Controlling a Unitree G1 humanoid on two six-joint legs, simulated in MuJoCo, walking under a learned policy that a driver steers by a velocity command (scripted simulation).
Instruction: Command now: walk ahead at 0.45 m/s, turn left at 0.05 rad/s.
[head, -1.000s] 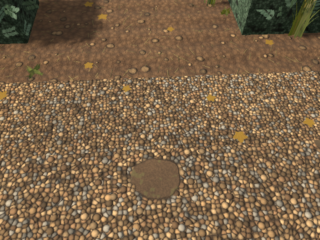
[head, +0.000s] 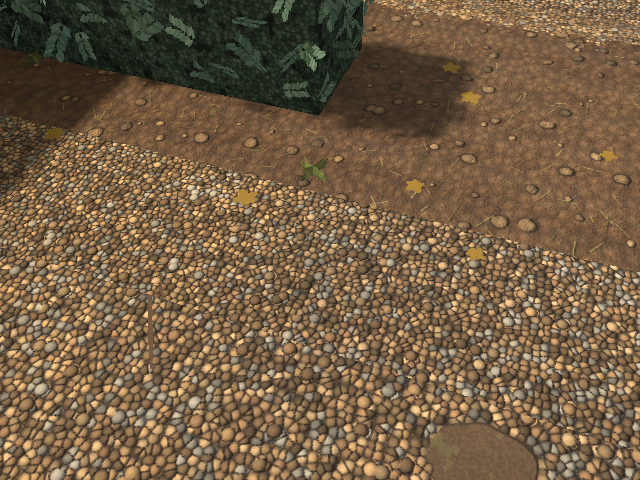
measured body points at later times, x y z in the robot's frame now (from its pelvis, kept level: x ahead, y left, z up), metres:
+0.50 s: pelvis +0.30 -0.01 -0.13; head +0.33 -0.01 +0.32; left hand +0.54 +0.20 -0.21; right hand +0.22 -0.28 -0.25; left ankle +0.04 +0.14 -0.71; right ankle +0.43 -0.10 -0.87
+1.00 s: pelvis +0.60 -0.02 -0.19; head +0.62 -0.02 +0.26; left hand +0.71 +0.24 -0.31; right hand +0.72 -0.32 -0.25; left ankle +0.70 +0.06 -0.91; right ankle +0.44 -0.11 -0.83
